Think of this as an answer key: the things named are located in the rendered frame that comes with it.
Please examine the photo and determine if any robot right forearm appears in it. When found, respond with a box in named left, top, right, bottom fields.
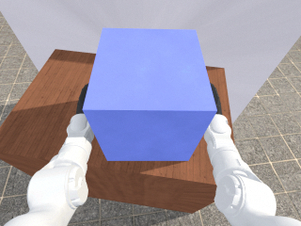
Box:
left=204, top=114, right=262, bottom=185

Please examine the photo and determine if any robot right hand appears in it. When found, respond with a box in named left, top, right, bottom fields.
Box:
left=210, top=83, right=223, bottom=115

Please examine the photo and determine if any robot left forearm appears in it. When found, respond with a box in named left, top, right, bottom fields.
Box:
left=26, top=113, right=94, bottom=208

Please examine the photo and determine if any robot left hand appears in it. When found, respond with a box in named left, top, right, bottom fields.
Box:
left=76, top=83, right=89, bottom=115

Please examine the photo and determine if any left robot upper arm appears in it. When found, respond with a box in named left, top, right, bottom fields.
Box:
left=4, top=165, right=88, bottom=226

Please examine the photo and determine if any carton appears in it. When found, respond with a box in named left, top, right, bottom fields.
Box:
left=82, top=27, right=217, bottom=161

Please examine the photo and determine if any right robot upper arm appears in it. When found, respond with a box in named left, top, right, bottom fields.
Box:
left=214, top=174, right=301, bottom=226

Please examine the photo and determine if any pedestal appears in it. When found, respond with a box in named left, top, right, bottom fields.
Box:
left=0, top=49, right=235, bottom=214

